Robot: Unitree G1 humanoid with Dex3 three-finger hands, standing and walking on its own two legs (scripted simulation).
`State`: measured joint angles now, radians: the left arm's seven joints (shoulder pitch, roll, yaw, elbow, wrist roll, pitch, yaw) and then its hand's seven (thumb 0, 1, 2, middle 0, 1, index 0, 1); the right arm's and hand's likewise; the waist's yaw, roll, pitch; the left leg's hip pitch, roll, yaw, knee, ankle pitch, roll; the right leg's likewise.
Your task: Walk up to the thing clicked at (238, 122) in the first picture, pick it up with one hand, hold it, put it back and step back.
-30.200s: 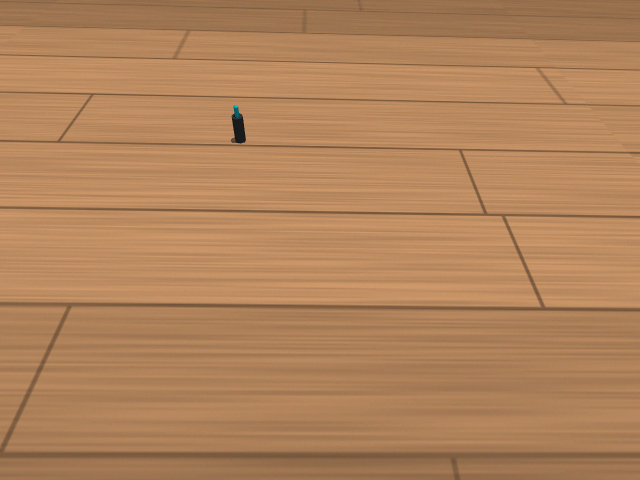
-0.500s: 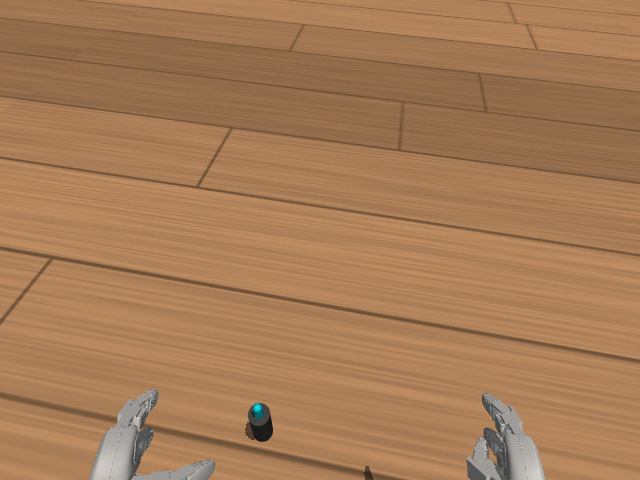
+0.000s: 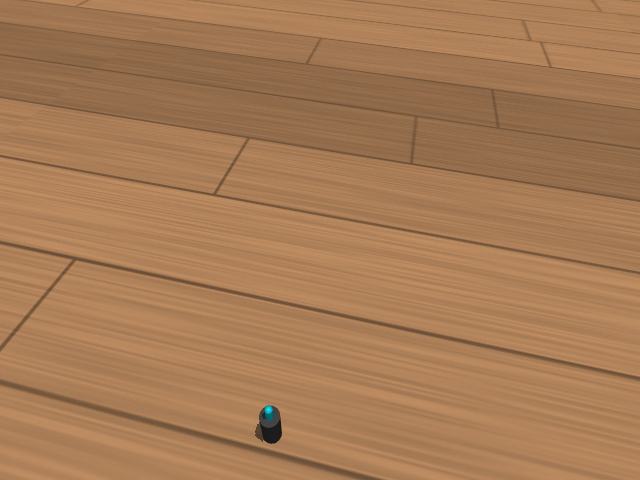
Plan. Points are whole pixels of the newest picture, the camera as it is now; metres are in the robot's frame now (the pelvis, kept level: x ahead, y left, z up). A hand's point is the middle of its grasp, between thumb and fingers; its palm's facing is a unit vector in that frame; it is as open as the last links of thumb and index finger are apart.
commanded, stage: stand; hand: left
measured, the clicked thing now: (270, 421) +0.39 +0.12 -0.66
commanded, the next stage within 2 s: step back in 1.70 s
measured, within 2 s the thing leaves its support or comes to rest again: neither
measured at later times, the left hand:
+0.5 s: hand out of the picture +0.03 +0.24 -0.14, palm faces -0.01 -0.94 -0.35, open 7.4 cm
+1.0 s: hand out of the picture +0.08 +0.23 -0.14, palm faces -0.02 -0.94 -0.33, open 7.4 cm
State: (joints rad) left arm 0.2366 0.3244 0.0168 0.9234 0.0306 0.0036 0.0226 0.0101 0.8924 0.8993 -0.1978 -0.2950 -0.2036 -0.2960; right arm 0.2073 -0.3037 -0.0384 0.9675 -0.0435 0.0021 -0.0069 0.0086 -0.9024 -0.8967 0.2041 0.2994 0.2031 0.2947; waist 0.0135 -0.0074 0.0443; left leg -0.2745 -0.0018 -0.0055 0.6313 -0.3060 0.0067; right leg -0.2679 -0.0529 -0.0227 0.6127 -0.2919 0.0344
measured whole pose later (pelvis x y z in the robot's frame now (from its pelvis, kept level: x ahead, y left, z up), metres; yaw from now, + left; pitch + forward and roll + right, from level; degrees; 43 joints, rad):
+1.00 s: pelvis +0.01 -0.02 +0.02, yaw +0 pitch -4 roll +0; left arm 0.10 0.32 0.00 1.16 0.01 -0.01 0.01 0.01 0.90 0.90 -0.20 -0.30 -0.20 -0.30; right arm 0.12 -0.32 -0.01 1.15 -0.02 0.00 0.00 0.00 -0.90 -0.90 0.20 0.30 0.20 0.29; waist 0.00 0.01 0.06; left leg -0.11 0.02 0.00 0.34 -0.17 -0.02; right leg -0.12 -0.03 -0.03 0.36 -0.17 0.02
